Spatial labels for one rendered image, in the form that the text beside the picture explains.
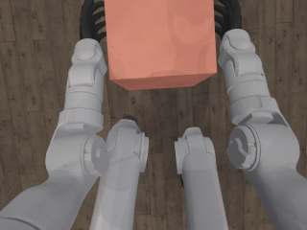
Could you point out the right robot forearm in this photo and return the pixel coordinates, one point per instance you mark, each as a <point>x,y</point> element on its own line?
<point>246,84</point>

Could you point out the carton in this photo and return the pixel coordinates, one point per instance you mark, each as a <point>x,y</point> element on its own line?
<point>154,44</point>

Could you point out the robot left foot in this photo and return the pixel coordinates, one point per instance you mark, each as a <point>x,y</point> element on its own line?
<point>129,118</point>

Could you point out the right robot upper arm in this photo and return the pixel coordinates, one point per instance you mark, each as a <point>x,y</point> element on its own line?
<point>267,154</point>

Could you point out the right robot hand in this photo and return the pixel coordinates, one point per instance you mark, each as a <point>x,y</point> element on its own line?
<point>232,18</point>

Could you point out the robot right foot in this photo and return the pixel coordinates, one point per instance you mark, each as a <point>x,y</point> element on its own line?
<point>181,181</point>

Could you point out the robot foot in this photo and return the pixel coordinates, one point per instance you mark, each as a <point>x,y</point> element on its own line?
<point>129,118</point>
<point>181,181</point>

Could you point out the left robot forearm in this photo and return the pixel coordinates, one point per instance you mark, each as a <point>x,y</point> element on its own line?
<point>82,113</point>

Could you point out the left robot upper arm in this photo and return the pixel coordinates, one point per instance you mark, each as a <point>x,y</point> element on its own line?
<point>73,164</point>

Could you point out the left robot hand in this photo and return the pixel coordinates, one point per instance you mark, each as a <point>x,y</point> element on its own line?
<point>88,28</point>

